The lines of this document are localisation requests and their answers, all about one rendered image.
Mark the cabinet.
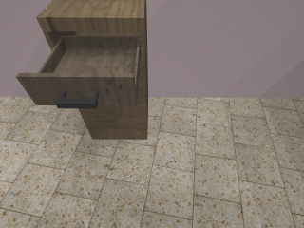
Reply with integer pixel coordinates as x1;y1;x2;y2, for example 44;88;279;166
36;0;148;140

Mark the drawer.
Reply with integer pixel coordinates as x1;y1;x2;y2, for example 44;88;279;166
16;35;141;106

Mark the handle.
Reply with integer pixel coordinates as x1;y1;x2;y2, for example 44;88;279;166
55;91;100;109

